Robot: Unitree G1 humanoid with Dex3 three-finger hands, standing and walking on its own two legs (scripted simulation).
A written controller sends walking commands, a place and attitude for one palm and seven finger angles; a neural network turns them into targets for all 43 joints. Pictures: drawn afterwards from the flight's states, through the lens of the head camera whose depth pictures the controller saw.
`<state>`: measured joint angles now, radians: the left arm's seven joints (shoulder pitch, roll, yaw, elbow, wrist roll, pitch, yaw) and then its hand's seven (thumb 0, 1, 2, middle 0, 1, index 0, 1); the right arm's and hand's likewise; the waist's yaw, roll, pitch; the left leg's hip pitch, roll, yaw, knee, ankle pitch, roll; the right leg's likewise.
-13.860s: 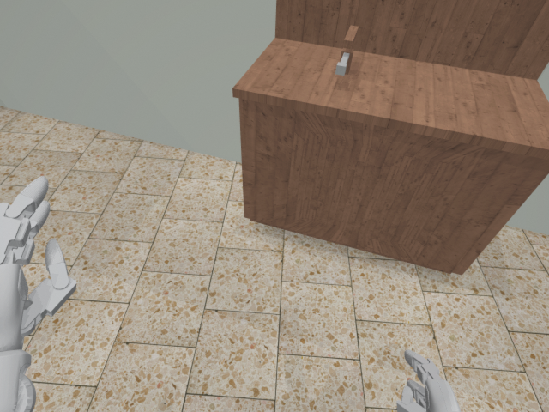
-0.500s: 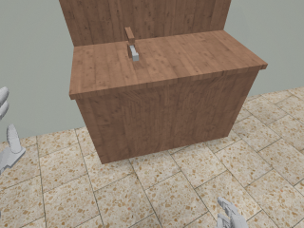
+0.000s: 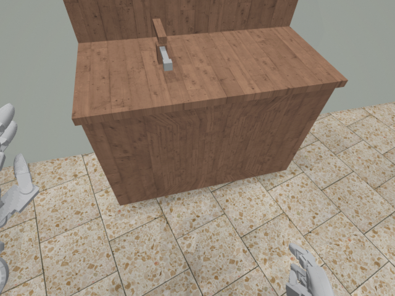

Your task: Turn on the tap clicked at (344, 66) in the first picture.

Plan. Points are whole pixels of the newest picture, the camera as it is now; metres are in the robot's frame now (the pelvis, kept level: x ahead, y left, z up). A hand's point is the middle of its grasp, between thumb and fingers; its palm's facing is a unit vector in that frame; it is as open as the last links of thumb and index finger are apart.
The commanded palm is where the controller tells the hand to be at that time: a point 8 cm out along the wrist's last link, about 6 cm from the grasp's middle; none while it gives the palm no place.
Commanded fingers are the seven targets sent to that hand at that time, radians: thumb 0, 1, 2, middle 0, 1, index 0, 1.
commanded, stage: shuffle to correct the standing spot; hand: left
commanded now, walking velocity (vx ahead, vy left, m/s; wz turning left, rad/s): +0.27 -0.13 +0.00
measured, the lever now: (167, 65) +0.77 +0.17 +0.03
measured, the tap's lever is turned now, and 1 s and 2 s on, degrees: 0 0 0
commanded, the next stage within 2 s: none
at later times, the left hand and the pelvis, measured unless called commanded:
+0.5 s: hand (63, 143) +0.30 +0.25 +0.17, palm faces +0.44 -0.83 -0.34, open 7.4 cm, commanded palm +0.25 +0.28 +0.18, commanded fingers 0.00 0.90 0.90 -0.20 -0.30 -0.20 -0.30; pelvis +0.09 +0.00 -0.02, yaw +0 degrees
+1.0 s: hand (104, 102) +0.41 +0.22 +0.17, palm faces +0.46 -0.84 -0.28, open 7.4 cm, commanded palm +0.34 +0.25 +0.18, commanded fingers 0.00 0.90 0.90 -0.20 -0.30 -0.20 -0.30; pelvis +0.18 -0.03 -0.01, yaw +0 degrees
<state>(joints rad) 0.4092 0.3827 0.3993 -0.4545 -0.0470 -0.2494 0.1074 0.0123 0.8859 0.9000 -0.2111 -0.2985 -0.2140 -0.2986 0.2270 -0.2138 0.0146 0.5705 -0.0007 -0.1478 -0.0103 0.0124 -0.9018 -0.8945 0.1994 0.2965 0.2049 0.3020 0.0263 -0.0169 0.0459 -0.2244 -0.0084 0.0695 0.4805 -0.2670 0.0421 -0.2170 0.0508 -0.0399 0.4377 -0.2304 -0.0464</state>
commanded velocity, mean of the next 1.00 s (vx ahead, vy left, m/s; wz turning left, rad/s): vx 0.26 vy -0.14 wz -0.02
